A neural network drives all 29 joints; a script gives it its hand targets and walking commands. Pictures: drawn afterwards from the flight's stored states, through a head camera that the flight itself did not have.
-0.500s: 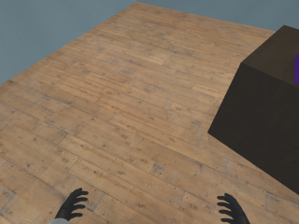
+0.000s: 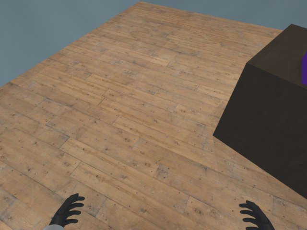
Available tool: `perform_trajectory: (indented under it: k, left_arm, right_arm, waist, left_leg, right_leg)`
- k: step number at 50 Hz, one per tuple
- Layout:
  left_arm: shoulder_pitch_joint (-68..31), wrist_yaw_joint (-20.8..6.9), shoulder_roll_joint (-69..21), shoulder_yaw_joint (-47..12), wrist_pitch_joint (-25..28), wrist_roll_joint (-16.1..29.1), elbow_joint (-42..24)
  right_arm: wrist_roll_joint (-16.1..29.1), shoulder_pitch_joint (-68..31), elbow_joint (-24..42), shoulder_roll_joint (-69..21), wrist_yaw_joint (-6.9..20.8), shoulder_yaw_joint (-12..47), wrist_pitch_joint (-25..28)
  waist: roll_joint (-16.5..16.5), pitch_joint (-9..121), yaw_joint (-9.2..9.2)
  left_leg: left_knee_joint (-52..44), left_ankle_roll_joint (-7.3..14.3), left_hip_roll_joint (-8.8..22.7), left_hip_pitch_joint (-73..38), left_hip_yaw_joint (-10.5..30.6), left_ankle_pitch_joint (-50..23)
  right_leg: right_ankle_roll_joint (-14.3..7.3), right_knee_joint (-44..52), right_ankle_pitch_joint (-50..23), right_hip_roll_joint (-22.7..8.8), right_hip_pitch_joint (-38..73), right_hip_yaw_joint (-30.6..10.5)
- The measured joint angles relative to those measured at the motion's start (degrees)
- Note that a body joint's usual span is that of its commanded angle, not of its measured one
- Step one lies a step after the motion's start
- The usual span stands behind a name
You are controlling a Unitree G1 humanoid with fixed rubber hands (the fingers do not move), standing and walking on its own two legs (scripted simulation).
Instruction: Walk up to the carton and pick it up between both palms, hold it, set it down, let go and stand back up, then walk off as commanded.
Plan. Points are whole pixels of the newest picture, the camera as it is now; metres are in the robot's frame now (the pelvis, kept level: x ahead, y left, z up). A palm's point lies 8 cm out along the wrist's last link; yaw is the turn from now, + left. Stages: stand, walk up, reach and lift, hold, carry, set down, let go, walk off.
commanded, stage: stand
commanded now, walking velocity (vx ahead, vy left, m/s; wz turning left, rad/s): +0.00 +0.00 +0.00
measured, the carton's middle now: out of the picture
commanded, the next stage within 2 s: walk up in 0.98 s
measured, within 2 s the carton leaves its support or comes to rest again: neither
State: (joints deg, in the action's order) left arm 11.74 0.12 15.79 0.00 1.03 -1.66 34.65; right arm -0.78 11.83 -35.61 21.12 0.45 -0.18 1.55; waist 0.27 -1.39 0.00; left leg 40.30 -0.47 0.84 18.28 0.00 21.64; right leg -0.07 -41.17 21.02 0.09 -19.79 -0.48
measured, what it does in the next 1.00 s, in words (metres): stands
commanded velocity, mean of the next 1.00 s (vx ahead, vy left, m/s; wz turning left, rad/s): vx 0.00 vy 0.00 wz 0.00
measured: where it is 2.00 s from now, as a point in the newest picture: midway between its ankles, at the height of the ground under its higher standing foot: outside the picture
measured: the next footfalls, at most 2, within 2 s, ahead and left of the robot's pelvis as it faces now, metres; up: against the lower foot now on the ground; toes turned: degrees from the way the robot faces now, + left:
right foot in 1.48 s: +0.13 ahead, -0.23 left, +0.00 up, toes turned -15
left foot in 1.82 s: +0.19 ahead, -0.05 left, +0.00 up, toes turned -16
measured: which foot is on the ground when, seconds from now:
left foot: down 0.00-1.00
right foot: down 0.00-1.00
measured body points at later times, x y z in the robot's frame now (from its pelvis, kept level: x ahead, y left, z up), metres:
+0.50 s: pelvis +0.00 +0.00 +0.00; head +0.01 +0.00 +0.45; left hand +0.16 +0.25 -0.08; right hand +0.15 -0.29 -0.08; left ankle +0.00 +0.13 -0.72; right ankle +0.01 -0.12 -0.72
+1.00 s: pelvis -0.01 +0.00 +0.00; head -0.01 +0.00 +0.45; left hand +0.15 +0.26 -0.08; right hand +0.13 -0.29 -0.09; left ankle +0.00 +0.13 -0.72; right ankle +0.01 -0.12 -0.72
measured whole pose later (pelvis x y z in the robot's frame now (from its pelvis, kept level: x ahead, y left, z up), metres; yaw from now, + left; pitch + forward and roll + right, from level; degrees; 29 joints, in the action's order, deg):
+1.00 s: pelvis -0.01 +0.00 +0.00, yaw +0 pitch -2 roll +0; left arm 11.7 0.1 16.4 0.0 1.1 -1.2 34.9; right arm -0.8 11.8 -39.7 21.3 0.6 -0.2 1.9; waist 0.3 -1.4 0.0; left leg 40.3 -0.6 0.8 18.3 0.0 20.5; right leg -0.2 -41.0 19.8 0.1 -19.7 -0.5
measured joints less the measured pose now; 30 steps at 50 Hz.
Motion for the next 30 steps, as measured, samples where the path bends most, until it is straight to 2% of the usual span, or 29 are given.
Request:
perform_trajectory:
  k: [30]
  left_arm:
    - [0.00,0.00,0.30,0.00,0.00,0.36,0.01]
  right_arm:
    - [0.00,0.00,-2.08,0.08,-0.15,0.00,0.25]
  waist:
    - [0.00,0.00,0.00]
  left_leg:
    - [0.00,-0.12,0.00,0.00,0.00,-0.44]
  right_leg:
    - [-0.13,-0.23,-0.31,0.00,-0.11,0.00]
